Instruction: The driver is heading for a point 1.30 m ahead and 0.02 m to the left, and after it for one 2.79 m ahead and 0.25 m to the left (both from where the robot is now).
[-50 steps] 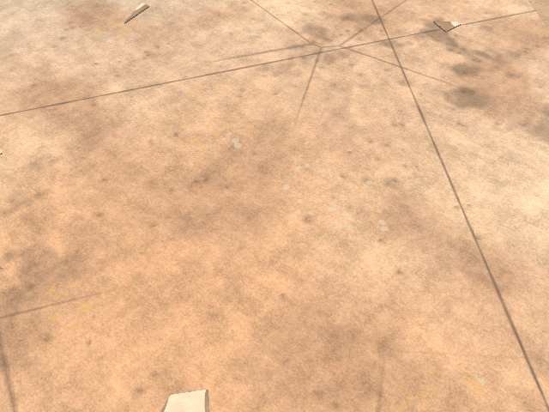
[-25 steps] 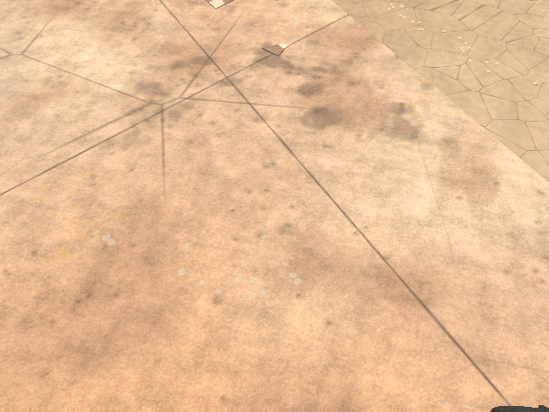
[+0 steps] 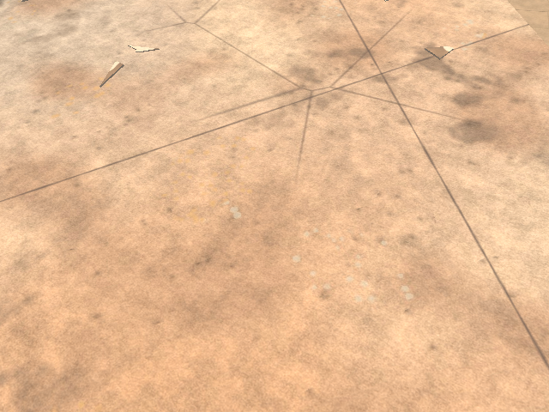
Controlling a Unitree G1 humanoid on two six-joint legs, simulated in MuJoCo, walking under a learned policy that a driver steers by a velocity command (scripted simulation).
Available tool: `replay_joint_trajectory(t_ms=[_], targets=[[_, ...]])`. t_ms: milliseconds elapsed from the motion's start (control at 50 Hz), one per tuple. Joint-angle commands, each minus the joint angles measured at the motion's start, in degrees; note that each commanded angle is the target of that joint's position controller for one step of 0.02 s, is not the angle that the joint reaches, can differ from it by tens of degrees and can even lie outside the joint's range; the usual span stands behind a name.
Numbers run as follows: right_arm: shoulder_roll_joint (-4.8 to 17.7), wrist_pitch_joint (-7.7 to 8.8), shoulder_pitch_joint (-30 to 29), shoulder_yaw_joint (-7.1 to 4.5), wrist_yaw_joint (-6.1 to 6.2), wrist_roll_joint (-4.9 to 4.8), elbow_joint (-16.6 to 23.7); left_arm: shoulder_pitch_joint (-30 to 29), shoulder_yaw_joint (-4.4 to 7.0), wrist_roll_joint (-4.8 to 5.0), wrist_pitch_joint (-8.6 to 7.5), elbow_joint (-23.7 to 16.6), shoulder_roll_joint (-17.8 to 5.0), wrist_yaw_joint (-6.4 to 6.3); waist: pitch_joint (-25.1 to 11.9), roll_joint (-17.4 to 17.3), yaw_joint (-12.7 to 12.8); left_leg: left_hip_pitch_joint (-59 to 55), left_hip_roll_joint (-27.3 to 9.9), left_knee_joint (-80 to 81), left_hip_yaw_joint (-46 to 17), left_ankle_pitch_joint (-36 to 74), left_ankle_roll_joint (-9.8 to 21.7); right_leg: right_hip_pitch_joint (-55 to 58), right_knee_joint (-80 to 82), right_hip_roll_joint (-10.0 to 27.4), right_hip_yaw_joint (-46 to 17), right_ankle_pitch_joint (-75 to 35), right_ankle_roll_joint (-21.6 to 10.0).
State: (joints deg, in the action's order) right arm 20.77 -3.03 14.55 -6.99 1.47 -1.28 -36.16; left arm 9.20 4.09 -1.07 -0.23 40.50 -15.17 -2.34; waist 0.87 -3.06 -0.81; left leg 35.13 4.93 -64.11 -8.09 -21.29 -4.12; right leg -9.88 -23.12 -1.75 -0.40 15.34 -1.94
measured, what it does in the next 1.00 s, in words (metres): steps on the spot: left foot, then right foot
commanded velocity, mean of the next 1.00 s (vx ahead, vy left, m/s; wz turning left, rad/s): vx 0.00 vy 0.00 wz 0.03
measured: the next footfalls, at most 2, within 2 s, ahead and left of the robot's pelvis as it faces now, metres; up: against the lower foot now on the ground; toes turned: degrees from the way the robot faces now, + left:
left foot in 0.30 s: +0.05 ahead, +0.18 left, +0.00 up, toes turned +21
right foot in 0.82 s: +0.09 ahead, -0.06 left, +0.00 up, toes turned +1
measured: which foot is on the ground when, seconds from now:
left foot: up 0.00-0.28, down 0.30-0.84, up 0.86-1.00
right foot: down 0.00-0.30, up 0.32-0.80, down 0.82-1.00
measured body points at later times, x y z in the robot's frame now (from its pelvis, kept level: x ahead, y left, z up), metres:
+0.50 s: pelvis +0.02 +0.07 -0.01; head +0.06 +0.10 +0.44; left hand +0.03 +0.38 -0.13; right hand +0.29 -0.11 -0.08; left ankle +0.01 +0.16 -0.74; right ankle +0.06 -0.08 -0.68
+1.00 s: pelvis +0.06 +0.02 +0.00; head +0.11 -0.02 +0.44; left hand +0.20 +0.31 -0.07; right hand +0.24 -0.28 -0.11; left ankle +0.05 +0.18 -0.65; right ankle +0.05 -0.06 -0.74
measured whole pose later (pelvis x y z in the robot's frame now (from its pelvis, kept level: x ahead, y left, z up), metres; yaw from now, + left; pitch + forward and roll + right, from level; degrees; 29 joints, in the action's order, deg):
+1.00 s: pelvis +0.06 +0.02 +0.00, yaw -3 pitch +4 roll +3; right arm 18.9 -0.5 3.6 -5.7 1.6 0.7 -38.8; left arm 14.0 4.5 1.0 1.3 35.1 -18.5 -0.8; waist 3.4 -2.3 0.5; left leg 33.4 0.0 -66.1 -2.6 -23.1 -3.4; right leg -17.4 -28.5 -2.0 -3.0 14.5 -3.7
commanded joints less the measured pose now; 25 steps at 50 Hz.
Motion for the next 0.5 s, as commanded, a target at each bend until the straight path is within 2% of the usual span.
replay_joint_trajectory(t_ms=[20, 60, 140, 180, 240, 260, 280, 300, 320, 340, 360, 380, 400, 420, 460, 480, 500], targets=[[2.39, 0.29, -2.06, 0.11, -0.62, -0.48, 5.32, -3.61, 0.88, -0.08, -0.29, -5.14, -6.42, -0.92, -0.32, 9.77, 0.88, 9.18, -5.93, -6.05, 4.81, 3.98, -2.53, 5.66, 4.21, 14.25, -3.66, -30.97, -9.28], [1.42, 0.50, -6.01, 0.98, -1.32, -0.44, 7.51, -0.33, 1.26, -0.25, 0.55, -4.43, -7.92, -1.09, -0.47, 10.27, 3.54, 10.66, -8.02, -0.60, 6.65, 5.09, -3.65, 9.64, 3.94, 15.53, -2.88, -31.74, -10.30], [0.04, 0.70, -8.24, 2.03, -2.86, -0.04, 9.81, 0.15, 2.49, 0.20, 1.12, -3.94, -11.60, -0.26, -1.54, 10.86, 4.37, 5.06, -10.13, 9.42, 9.40, 4.54, -2.52, 9.78, 3.40, 18.33, 0.72, -31.92, -10.51], [0.55, 0.48, -7.64, 1.82, -3.23, -0.11, 9.63, -1.18, 2.93, 0.79, 0.90, -3.90, -12.51, 0.37, -1.91, 11.27, 3.52, -0.09, -9.49, 14.31, 11.58, 4.62, -1.04, 7.67, 2.38, 18.77, 3.51, -32.43, -9.37], [1.46, -0.61, -7.24, 1.11, -3.55, -0.33, 9.57, -1.56, 3.46, 2.59, -0.12, -3.11, -12.73, 1.60, -2.76, 12.19, 2.36, -6.74, -7.84, 22.59, 13.76, 3.75, 2.09, 7.61, -1.86, 20.07, 6.11, -34.04, -6.80], [1.94, -0.91, -5.88, 0.61, -3.60, -0.40, 9.17, -1.78, 3.52, 3.17, -0.50, -2.83, -12.44, 1.86, -3.65, 11.99, 1.21, -10.45, -6.74, 26.93, 14.25, 4.58, 3.59, 7.45, -5.27, 20.02, 7.38, -34.99, -5.39], [3.01, -0.92, -1.46, -0.33, -3.23, -0.22, 7.67, -2.15, 3.40, 3.67, -0.77, -2.36, -11.60, 2.03, -5.67, 10.14, -1.61, -18.62, -4.60, 33.73, 14.65, 9.28, 5.81, 4.72, -12.84, 18.22, 10.32, -36.78, -2.97], [7.21, -0.62, 4.77, -2.00, -2.04, 0.28, 5.97, 0.99, 2.91, 3.20, -1.40, -1.45, -9.90, 2.39, -9.04, 3.00, -4.23, -33.85, -5.35, 39.41, 8.52, 25.72, 9.52, -5.96, -25.24, 14.07, 12.37, -29.08, 1.36], [15.81, -0.12, 5.65, -3.41, -0.81, 0.50, 7.34, 2.08, 0.85, -0.90, -2.01, -5.10, -4.31, 2.80, -12.55, -17.06, -0.67, -49.66, -22.74, 34.62, -15.00, 58.62, 18.46, -28.85, -44.93, 6.04, 12.30, 22.60, 6.37], [13.17, 1.50, 4.03, -2.27, -1.53, 2.34, 9.48, -1.59, 1.09, -0.77, -2.45, -5.31, -7.32, 2.71, -22.49, -12.57, -4.78, -47.59, -29.66, 38.85, -25.23, 53.29, 28.07, -32.60, -54.59, 2.85, -1.00, 26.02, 6.97], [8.99, 2.44, 2.15, -0.74, -2.13, 2.39, 8.62, -4.94, 1.78, 1.66, -1.93, -4.83, -10.39, 2.45, -18.72, -4.79, -5.36, -42.98, -27.60, 40.20, -16.53, 48.39, 25.48, -32.03, -55.22, 5.29, -2.48, 21.63, 5.85], [5.78, 2.85, -1.21, 0.29, -1.87, 1.32, 7.56, -4.31, 1.51, 2.16, -1.24, -4.28, -9.61, 1.84, -13.90, -2.62, -2.84, -38.01, -24.02, 40.18, -10.80, 41.14, 21.34, -31.76, -50.90, 6.97, -1.97, 17.21, 4.92], [2.99, 2.78, -4.37, 1.36, -1.52, 0.50, 7.54, -3.06, 1.24, 1.66, -0.42, -2.82, -8.98, 1.15, -11.39, -0.73, -1.30, -33.77, -21.20, 40.60, -7.06, 36.77, 18.44, -29.55, -46.92, 8.17, -1.90, 13.95, 5.10], [2.24, 2.78, -7.27, 2.08, -1.24, 0.69, 7.24, -0.69, 1.20, 1.24, 0.38, -1.76, -8.76, 0.91, -10.21, -1.84, 0.77, -27.95, -19.37, 41.53, -3.17, 37.06, 17.52, -24.19, -45.21, 7.79, -0.85, 10.43, 5.58], [-0.76, 3.62, -9.71, 3.47, -1.04, 2.54, 5.75, 4.58, 0.44, 1.49, 1.28, 0.87, -6.50, 1.19, -10.03, -2.80, 3.18, -21.77, -17.18, 43.52, 3.02, 36.10, 16.75, -15.15, -39.35, 7.32, -0.19, 5.41, 6.43], [-1.22, 4.08, -10.07, 3.62, -0.98, 3.05, 4.97, 5.24, -0.03, 1.76, 1.47, 1.19, -5.55, 1.23, -8.98, -3.37, 3.06, -20.49, -16.53, 44.20, 5.25, 33.98, 16.34, -12.80, -34.58, 7.18, -0.24, 4.40, 6.70], [-0.45, 4.31, -10.04, 3.37, -0.82, 3.35, 4.36, 3.93, -0.33, 1.87, 1.54, 0.57, -5.40, 1.22, -7.51, -3.99, 2.06, -19.97, -16.65, 44.84, 6.21, 31.05, 16.21, -11.89, -30.88, 6.97, -0.45, 3.71, 6.69]])
Over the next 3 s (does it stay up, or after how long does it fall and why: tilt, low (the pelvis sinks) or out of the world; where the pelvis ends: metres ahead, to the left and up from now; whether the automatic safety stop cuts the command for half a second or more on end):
stays up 1.01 0.33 -0.01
